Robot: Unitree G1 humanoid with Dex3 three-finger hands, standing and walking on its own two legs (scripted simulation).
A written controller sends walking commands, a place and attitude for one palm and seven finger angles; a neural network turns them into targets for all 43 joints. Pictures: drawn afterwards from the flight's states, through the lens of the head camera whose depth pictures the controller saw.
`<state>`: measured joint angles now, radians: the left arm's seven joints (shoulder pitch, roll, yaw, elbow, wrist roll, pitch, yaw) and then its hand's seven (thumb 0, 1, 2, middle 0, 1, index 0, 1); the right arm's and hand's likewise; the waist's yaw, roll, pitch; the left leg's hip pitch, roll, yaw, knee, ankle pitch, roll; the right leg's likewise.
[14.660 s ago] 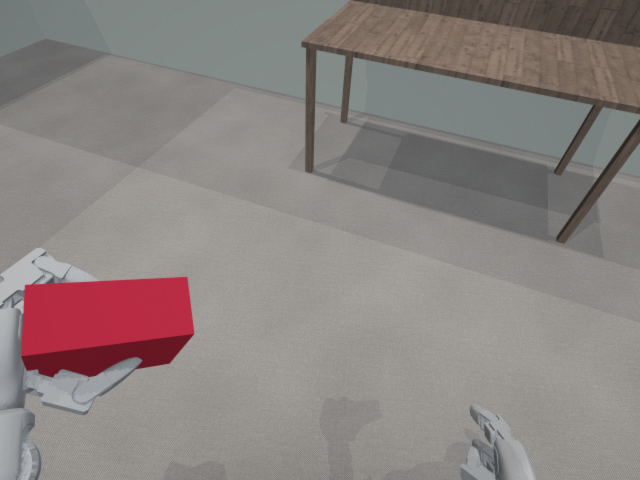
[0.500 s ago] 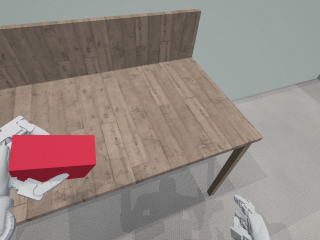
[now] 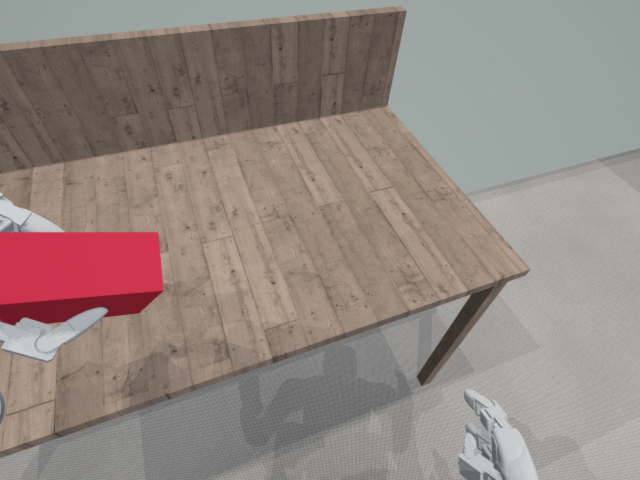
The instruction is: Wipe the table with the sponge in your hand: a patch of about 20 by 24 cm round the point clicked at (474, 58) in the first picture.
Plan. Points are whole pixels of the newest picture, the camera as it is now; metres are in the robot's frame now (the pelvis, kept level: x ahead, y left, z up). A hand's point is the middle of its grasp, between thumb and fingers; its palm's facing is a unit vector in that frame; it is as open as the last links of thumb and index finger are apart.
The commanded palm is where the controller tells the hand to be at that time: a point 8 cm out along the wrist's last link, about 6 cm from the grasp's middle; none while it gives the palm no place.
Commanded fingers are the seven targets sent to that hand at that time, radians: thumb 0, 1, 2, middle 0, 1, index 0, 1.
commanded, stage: come to a stop and stand still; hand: left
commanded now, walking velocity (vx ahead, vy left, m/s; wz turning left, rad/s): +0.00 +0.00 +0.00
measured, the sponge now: (102, 279) +0.26 +0.25 +0.15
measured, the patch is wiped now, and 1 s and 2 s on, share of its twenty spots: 0.00 0.00 0.00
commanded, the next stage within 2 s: look again from close up in 0.92 s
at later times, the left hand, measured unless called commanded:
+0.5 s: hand (71, 265) +0.26 +0.28 +0.16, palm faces +0.36 -0.85 -0.38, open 9.9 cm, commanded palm +0.20 +0.31 +0.18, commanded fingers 0.00 0.10 1.30 -1.20 -1.60 -1.20 -1.60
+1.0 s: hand (76, 289) +0.24 +0.26 +0.16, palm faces +0.38 -0.85 -0.37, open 9.9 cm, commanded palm +0.18 +0.30 +0.18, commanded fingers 0.00 0.10 1.30 -1.20 -1.60 -1.20 -1.60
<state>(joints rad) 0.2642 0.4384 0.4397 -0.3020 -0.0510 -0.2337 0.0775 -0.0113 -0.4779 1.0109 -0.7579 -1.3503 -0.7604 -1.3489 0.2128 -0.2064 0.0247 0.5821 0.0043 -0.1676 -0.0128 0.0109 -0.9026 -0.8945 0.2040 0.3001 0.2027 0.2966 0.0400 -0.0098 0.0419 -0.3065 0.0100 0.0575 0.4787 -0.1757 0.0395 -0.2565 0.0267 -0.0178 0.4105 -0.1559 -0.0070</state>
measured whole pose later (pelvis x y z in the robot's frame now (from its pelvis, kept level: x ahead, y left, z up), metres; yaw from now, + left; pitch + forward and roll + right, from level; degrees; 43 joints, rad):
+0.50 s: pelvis +0.05 +0.03 +0.00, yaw +1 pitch +1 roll -2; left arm 0.42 0.40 0.38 -0.50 -0.05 -0.25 0.08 -0.01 -0.48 1.01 -0.76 -1.35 -0.76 -1.35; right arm 0.15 -0.16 0.03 0.56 -0.01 -0.17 -0.01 0.01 -0.90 -0.89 0.20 0.30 0.20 0.30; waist 0.02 -0.06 0.06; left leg -0.26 -0.03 0.05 0.47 -0.24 0.07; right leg -0.20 -0.02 -0.02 0.40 -0.22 0.03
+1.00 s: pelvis +0.03 +0.01 +0.00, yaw +1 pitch +0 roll -2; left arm 0.43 0.36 0.35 -0.43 -0.04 -0.21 0.10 -0.01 -0.48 1.01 -0.76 -1.35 -0.76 -1.35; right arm 0.22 -0.20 0.02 0.59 0.00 -0.14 -0.04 0.01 -0.90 -0.89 0.20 0.30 0.20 0.30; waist 0.01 -0.01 0.03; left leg -0.25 -0.01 0.05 0.44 -0.19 0.06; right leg -0.19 0.01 -0.02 0.36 -0.17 0.01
